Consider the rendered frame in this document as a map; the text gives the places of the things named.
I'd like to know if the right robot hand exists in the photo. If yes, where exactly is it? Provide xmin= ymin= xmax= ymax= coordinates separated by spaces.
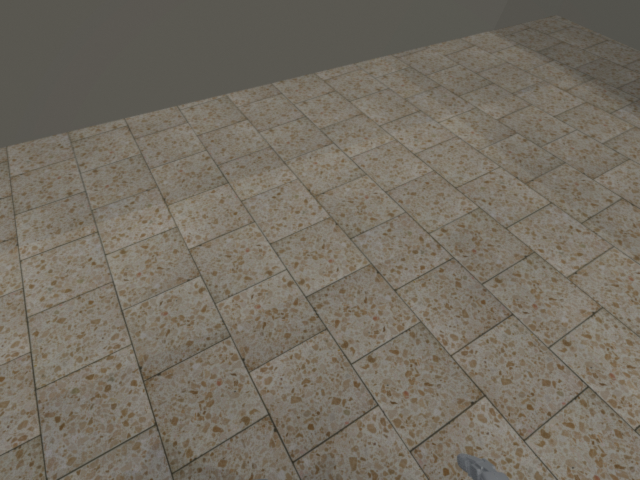
xmin=457 ymin=453 xmax=509 ymax=480

